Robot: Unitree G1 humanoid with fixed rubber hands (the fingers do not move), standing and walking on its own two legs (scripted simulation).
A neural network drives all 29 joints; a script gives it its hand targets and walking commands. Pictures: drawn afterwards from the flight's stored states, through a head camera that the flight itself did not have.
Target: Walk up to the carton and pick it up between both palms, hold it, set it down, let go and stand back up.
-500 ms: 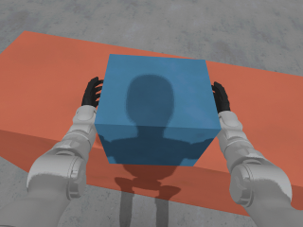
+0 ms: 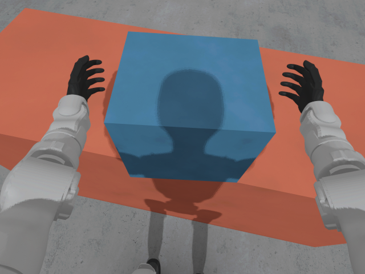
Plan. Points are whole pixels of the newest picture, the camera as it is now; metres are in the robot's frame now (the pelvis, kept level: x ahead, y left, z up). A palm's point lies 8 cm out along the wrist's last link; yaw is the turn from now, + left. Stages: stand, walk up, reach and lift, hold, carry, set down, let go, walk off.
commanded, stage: set down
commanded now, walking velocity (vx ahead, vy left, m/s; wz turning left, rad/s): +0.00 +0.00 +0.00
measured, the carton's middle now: (188, 114) +0.47 +0.04 +0.03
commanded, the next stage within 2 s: none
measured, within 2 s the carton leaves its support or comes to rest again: neither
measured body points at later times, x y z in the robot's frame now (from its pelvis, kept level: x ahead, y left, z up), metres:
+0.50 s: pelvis +0.00 +0.00 +0.02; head +0.07 +0.03 +0.46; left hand +0.47 +0.29 +0.19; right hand +0.51 -0.20 +0.21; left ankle +0.04 +0.12 -0.70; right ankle +0.00 -0.09 -0.70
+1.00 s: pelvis +0.01 +0.00 +0.04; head +0.05 +0.02 +0.48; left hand +0.45 +0.27 +0.18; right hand +0.48 -0.22 +0.19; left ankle +0.04 +0.12 -0.70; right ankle +0.00 -0.09 -0.70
